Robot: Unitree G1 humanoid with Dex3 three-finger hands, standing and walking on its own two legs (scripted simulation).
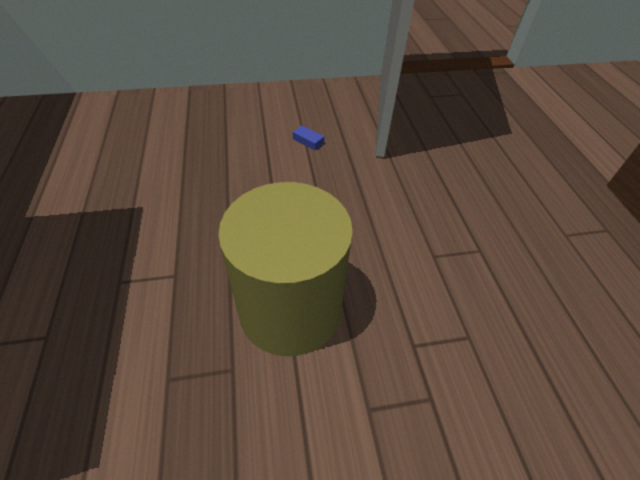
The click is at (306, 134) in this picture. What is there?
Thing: flat box
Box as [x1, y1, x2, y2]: [293, 126, 323, 149]
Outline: 293,131 293,139 313,149 317,148 323,143 322,135 304,126 300,126
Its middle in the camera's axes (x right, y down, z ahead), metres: -0.07 -0.48 +2.02
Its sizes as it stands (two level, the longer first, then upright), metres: 0.145 0.075 0.044
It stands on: the floor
